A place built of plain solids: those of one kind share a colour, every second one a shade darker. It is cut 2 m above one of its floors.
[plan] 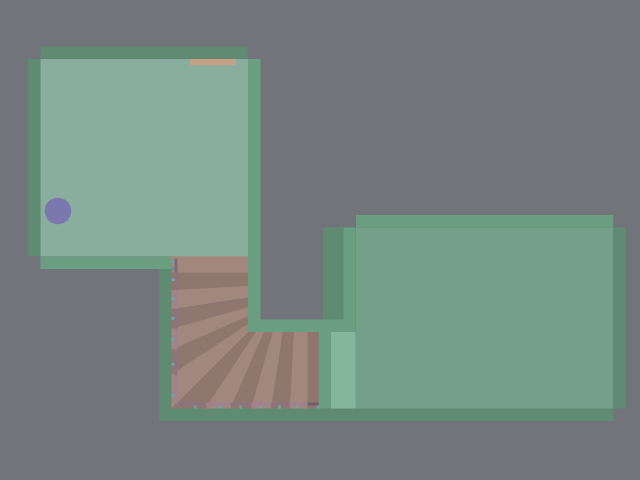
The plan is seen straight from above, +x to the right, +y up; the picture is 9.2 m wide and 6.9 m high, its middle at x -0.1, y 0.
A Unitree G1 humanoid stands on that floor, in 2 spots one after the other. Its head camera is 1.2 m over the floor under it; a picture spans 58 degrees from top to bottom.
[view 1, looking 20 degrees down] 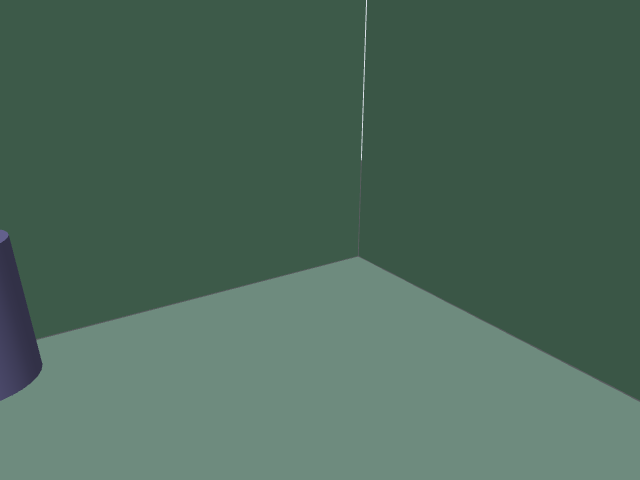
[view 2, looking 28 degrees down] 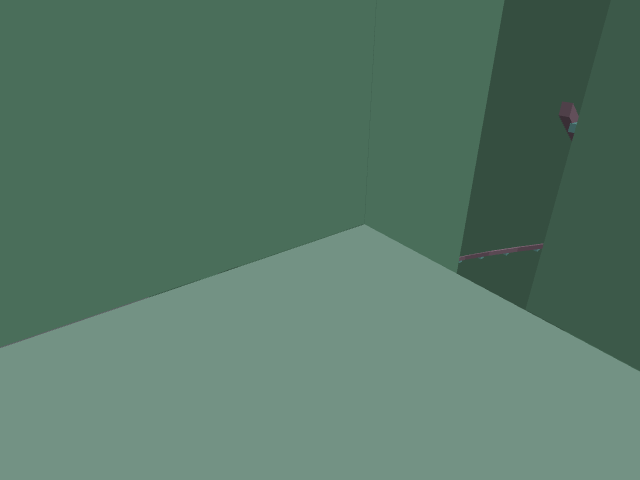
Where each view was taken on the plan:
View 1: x -1.80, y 0.76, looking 147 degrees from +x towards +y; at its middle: wall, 2.94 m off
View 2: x -2.97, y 1.45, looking -36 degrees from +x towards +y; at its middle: floor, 2.56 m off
